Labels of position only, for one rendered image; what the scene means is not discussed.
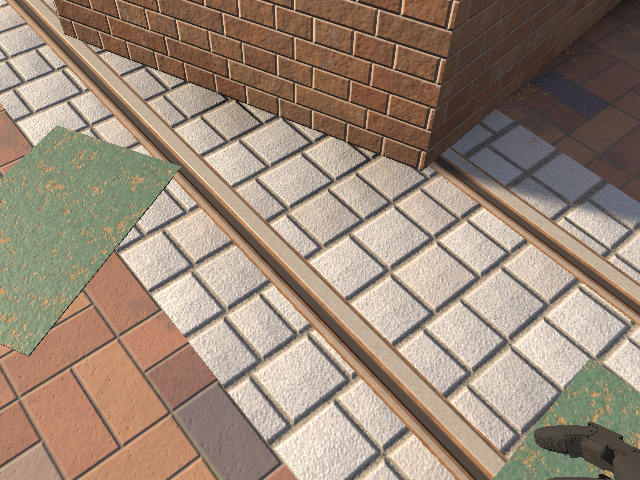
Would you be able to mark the right robot hand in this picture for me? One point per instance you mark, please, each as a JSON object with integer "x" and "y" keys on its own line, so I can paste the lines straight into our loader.
{"x": 598, "y": 445}

